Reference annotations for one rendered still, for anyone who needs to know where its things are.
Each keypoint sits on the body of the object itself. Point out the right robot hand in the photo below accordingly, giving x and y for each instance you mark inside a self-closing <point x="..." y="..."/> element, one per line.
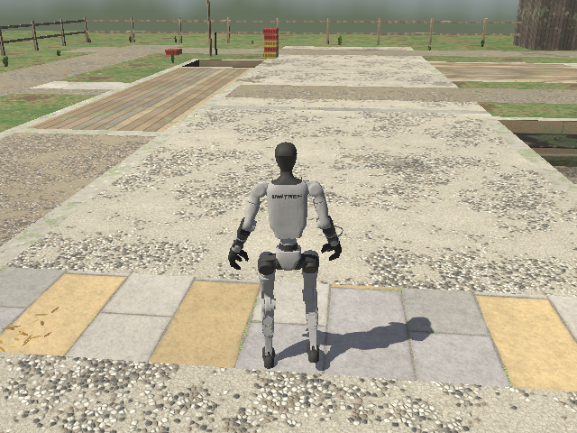
<point x="337" y="249"/>

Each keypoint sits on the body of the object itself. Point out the left robot forearm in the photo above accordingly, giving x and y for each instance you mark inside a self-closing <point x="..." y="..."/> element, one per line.
<point x="240" y="238"/>

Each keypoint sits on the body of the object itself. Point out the left robot foot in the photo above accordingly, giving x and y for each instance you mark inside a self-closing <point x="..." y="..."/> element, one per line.
<point x="268" y="360"/>

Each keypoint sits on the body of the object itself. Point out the robot left thigh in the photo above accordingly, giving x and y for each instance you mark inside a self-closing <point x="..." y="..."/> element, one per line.
<point x="267" y="269"/>

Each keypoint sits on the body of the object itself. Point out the robot left upper arm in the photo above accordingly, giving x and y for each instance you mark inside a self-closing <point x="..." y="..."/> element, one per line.
<point x="258" y="191"/>

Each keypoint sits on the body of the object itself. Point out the robot right upper arm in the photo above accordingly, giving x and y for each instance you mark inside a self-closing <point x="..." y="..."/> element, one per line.
<point x="314" y="189"/>

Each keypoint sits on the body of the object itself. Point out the right robot forearm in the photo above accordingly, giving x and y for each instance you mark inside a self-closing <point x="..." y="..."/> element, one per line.
<point x="330" y="234"/>

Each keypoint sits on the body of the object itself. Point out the left robot hand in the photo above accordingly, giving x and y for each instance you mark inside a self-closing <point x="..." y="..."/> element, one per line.
<point x="233" y="256"/>

